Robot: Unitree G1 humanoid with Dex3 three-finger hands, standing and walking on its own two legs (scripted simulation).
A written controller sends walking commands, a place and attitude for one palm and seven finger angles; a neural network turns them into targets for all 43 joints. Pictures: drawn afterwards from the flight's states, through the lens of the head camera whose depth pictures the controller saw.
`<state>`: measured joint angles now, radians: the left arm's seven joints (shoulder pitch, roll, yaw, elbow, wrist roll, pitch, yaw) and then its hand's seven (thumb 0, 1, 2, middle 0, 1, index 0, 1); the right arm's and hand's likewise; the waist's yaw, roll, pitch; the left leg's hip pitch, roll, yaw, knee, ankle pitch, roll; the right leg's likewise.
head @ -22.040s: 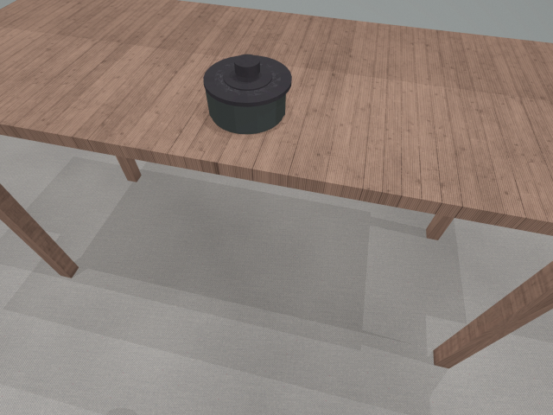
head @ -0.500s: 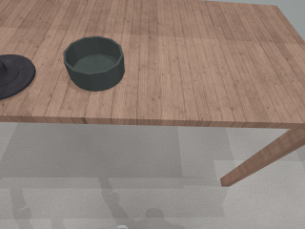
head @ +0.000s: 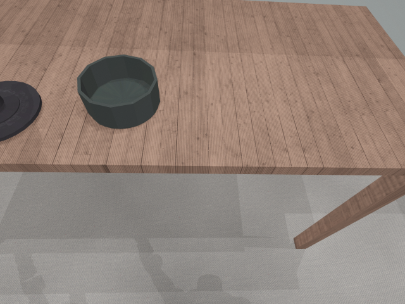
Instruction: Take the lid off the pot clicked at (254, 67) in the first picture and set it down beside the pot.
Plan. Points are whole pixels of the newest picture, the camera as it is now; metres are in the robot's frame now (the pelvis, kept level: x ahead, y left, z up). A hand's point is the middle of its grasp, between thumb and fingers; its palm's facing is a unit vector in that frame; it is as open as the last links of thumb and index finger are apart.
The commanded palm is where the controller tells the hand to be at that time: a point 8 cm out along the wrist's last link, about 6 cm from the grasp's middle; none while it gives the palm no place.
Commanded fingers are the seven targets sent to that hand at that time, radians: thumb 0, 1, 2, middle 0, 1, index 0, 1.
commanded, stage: raise the empty hand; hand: left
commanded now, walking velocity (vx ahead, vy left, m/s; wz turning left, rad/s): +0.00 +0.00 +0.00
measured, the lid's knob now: out of the picture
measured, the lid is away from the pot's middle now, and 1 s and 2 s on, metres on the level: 0.24 0.24 0.24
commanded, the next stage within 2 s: draw the hand back to the body in 0.26 s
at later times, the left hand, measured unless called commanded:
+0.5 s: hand out of the picture +0.45 +0.35 +0.28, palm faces -0.21 -0.16 -0.97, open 11.0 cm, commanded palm +0.45 +0.36 +0.33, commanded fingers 0.00 -0.09 0.81 -0.43 -0.71 -0.43 -0.71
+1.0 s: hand out of the picture +0.42 +0.30 +0.30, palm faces +0.38 -0.72 -0.58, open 11.0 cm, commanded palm +0.37 +0.33 +0.32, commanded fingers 0.00 -0.02 0.82 -0.41 -0.68 -0.41 -0.68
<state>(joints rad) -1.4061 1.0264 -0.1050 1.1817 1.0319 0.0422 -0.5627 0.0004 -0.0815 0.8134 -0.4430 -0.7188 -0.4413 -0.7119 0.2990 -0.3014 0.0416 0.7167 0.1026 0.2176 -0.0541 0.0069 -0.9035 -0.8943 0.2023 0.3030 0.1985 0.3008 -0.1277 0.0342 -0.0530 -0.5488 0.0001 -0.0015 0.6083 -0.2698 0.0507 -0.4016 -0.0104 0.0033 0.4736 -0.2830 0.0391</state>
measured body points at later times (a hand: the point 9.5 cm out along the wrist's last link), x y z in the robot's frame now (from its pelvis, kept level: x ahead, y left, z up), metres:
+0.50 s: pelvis +0.01 -0.02 +0.01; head +0.08 -0.02 +0.45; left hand +0.46 +0.36 +0.33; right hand +0.05 -0.30 -0.12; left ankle +0.01 +0.08 -0.73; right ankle -0.04 -0.16 -0.73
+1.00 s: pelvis +0.00 -0.03 +0.01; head +0.03 -0.04 +0.46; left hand +0.40 +0.34 +0.33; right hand +0.13 -0.28 -0.11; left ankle +0.01 +0.08 -0.73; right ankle -0.04 -0.16 -0.73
